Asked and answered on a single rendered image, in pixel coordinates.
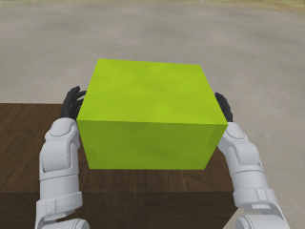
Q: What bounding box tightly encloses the robot right hand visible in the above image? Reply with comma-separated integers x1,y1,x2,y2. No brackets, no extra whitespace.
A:
214,93,233,122

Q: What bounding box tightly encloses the carton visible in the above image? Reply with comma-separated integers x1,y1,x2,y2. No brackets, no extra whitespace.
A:
76,58,229,170

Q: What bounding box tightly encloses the robot left hand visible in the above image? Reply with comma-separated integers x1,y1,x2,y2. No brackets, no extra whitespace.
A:
59,86,87,124

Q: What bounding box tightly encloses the pedestal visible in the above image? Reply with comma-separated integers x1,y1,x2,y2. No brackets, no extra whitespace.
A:
0,103,238,229

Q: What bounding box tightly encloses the right robot forearm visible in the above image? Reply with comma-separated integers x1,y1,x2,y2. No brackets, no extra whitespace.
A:
217,122,291,229

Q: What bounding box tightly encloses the left robot forearm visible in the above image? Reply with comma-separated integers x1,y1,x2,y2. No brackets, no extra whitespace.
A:
34,117,83,229

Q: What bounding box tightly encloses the right robot upper arm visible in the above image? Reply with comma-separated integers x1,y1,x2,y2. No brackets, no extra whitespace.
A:
235,215,290,229

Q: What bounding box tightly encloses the left robot upper arm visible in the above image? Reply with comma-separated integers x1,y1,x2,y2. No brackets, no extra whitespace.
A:
41,218,90,229

